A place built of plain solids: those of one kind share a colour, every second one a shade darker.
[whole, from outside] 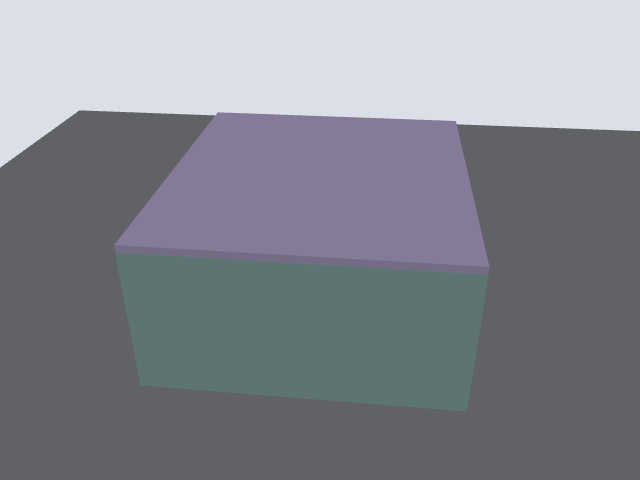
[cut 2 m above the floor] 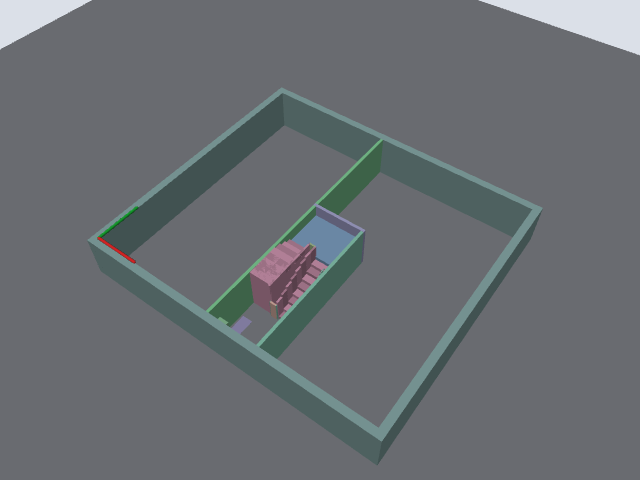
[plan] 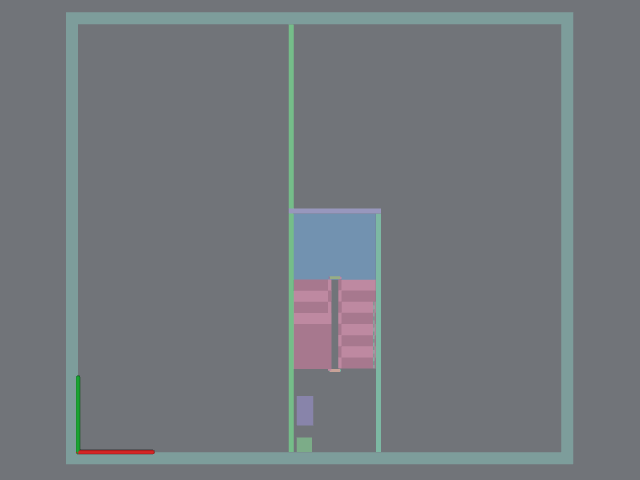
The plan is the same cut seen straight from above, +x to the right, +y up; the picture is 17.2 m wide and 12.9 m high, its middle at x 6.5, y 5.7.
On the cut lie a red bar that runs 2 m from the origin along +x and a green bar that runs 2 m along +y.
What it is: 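A small block of dwellings, 13.0 m wide and 11.5 m deep inside, its common dog-leg stair of 18 risers of 163 mm a storey on goings of 300 mm, 1.01 m wide flights and a well of 0.18 m; the dwelling on the first floor; a hall, a living room with a kitchen corner, a second bedroom, a bedroom, the bathroom shut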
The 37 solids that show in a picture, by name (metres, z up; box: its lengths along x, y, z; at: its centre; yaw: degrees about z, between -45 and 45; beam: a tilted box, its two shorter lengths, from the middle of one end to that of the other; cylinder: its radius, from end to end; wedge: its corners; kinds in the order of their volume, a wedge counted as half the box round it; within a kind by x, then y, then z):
{
 "wall_1": {"box": [0.33, 12.15, 5.92], "at": [-0.16, 5.75, 2.91]},
 "wall_2": {"box": [13.63, 0.33, 5.92], "at": [6.49, -0.16, 2.91]},
 "wall_3": {"box": [13.63, 0.33, 5.92], "at": [6.49, 11.66, 2.91]},
 "wall_4": {"box": [0.33, 12.15, 5.92], "at": [13.14, 5.75, 2.91]},
 "roof_slab_1": {"box": [13.61, 12.13, 0.44], "at": [6.49, 5.75, 5.93]},
 "piece_1": {"box": [1.01, 0.31, 2.82], "at": [6.3, 2.39, 1.36]},
 "piece_2": {"box": [1.01, 0.61, 2.66], "at": [6.3, 2.54, 1.28]},
 "piece_3": {"box": [1.01, 0.91, 2.5], "at": [6.3, 2.69, 1.2]},
 "piece_4": {"box": [1.01, 1.21, 2.33], "at": [6.3, 2.84, 1.12]},
 "piece_5": {"box": [1.01, 1.51, 2.17], "at": [6.3, 2.99, 1.04]},
 "piece_6": {"box": [1.01, 1.81, 2.01], "at": [6.3, 3.14, 0.95]},
 "piece_7": {"box": [1.01, 2.11, 1.84], "at": [6.3, 3.29, 0.87]},
 "piece_8": {"box": [1.01, 2.41, 1.68], "at": [6.3, 3.44, 0.79]},
 "piece_9": {"box": [0.09, 0.3, 1.08], "at": [6.76, 4.49, 2.01]},
 "piece_10": {"box": [0.09, 0.3, 1.13], "at": [7.04, 2.39, 0.52]},
 "piece_11": {"box": [0.09, 0.3, 1.3], "at": [7.04, 2.69, 0.6]},
 "piece_12": {"box": [0.09, 0.3, 1.46], "at": [7.04, 2.99, 0.68]},
 "piece_13": {"box": [0.09, 0.3, 1.62], "at": [7.04, 3.3, 0.76]},
 "piece_14": {"box": [0.09, 0.3, 1.79], "at": [7.04, 3.6, 0.84]},
 "piece_15": {"box": [0.09, 0.3, 1.95], "at": [7.04, 3.9, 0.92]},
 "piece_16": {"box": [0.09, 0.3, 2.11], "at": [7.04, 4.2, 1.01]},
 "piece_17": {"box": [0.09, 0.3, 2.27], "at": [7.04, 4.5, 1.09]},
 "piece_18": {"box": [1.01, 2.41, 0.21], "at": [7.49, 3.45, 0.06]},
 "piece_19": {"box": [1.01, 2.11, 0.38], "at": [7.49, 3.6, 0.14]},
 "piece_20": {"box": [1.01, 1.81, 0.54], "at": [7.49, 3.74, 0.22]},
 "piece_21": {"box": [1.01, 1.51, 0.7], "at": [7.49, 3.89, 0.3]},
 "piece_22": {"box": [1.01, 1.21, 0.87], "at": [7.49, 4.04, 0.38]},
 "piece_23": {"box": [1.01, 0.91, 1.03], "at": [7.49, 4.19, 0.46]},
 "piece_24": {"box": [1.01, 0.61, 1.19], "at": [7.49, 4.34, 0.55]},
 "piece_25": {"box": [1.01, 0.31, 1.35], "at": [7.49, 4.49, 0.63]},
 "half_1": {"box": [2.2, 1.78, 1.52], "at": [6.9, 5.52, 0.71]},
 "core_wall_1": {"box": [0.14, 6.41, 5.76], "at": [8.07, 3.2, 2.83]},
 "core_wall_low_1": {"box": [0.14, 11.5, 2.83], "at": [5.73, 5.75, 1.36]},
 "core_wall_back_1": {"box": [2.48, 0.14, 5.76], "at": [6.9, 6.48, 2.83]},
 "hung_more_letter_boxes_1": {"box": [0.41, 0.39, 1.39], "at": [6.08, 0.19, 0.64]},
 "ground_whole_1": {"box": [0.28, 0.08, 1.0], "at": [6.9, 2.19, 0.45]},
 "laid_doormat_1": {"box": [0.45, 0.8, 0.05], "at": [6.1, 1.11, -0.02]}
}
